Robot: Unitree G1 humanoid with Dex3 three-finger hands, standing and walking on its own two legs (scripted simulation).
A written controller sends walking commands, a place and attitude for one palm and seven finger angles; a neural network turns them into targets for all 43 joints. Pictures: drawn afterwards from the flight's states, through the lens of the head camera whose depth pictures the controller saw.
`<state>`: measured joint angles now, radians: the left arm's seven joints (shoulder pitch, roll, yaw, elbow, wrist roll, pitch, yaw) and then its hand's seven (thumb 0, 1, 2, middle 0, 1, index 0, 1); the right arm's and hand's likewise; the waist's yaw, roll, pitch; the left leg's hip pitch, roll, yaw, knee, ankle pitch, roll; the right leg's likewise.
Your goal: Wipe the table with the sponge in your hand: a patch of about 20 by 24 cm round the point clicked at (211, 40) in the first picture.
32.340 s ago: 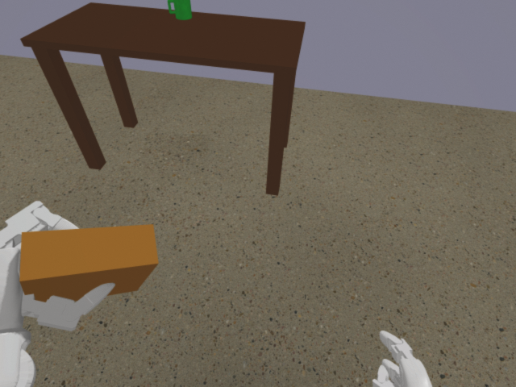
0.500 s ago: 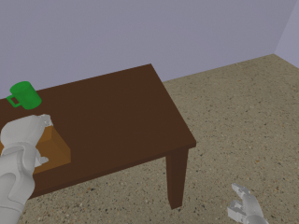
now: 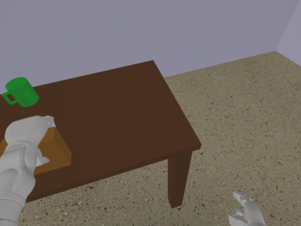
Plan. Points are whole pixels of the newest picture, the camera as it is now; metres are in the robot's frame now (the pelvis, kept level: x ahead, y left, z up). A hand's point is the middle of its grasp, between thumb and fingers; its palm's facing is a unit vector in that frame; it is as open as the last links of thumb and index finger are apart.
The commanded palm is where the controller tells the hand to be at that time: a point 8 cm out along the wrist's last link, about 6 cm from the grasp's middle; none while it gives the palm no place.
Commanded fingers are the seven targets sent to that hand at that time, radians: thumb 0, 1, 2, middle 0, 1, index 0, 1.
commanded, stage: move the sponge above the wiping area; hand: left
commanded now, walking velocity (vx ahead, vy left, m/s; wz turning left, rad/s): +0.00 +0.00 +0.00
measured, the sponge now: (42, 157) +0.26 +0.35 +0.03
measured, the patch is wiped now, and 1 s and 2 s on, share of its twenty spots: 0.00 0.00 0.00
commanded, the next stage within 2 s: none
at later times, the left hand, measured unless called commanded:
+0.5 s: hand (45, 142) +0.29 +0.34 +0.07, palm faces -0.11 -0.05 -0.99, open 9.1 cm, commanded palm +0.27 +0.35 +0.15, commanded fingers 0.00 0.10 1.30 -1.20 -1.60 -1.20 -1.60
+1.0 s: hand (53, 137) +0.30 +0.32 +0.07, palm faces -0.07 -0.02 -1.00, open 9.1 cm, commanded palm +0.28 +0.35 +0.15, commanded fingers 0.00 0.10 1.30 -1.20 -1.60 -1.20 -1.60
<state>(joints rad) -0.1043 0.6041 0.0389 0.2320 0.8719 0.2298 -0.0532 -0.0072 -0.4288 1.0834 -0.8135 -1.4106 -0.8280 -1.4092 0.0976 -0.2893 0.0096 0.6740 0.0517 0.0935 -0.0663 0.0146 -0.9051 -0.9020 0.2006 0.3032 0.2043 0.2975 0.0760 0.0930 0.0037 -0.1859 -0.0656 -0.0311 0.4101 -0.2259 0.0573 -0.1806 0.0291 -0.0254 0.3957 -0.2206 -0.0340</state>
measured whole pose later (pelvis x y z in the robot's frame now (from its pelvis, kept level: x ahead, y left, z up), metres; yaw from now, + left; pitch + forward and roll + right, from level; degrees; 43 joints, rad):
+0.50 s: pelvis +0.00 +0.00 +0.00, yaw +0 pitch +1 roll -1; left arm -0.12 0.59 0.04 0.27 0.89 0.13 -0.03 -0.01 -0.43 1.09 -0.81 -1.41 -0.83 -1.41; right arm 0.13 -0.28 0.00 0.68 0.05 0.10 -0.07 0.01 -0.91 -0.90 0.20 0.30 0.20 0.30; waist 0.07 0.08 0.00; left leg -0.21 -0.07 -0.04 0.43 -0.24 0.06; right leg -0.19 0.03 -0.03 0.40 -0.23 -0.03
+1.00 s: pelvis +0.01 +0.00 +0.00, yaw +0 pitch +1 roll -1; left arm -0.13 0.60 0.06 0.26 0.93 -0.01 0.01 -0.01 -0.43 1.09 -0.82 -1.41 -0.83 -1.41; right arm 0.14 -0.28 -0.01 0.69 0.04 0.09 -0.07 0.01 -0.91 -0.90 0.20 0.30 0.20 0.30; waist 0.08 0.06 0.00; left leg -0.21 -0.06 -0.03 0.44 -0.25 0.05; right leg -0.20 0.04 -0.03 0.40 -0.23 -0.04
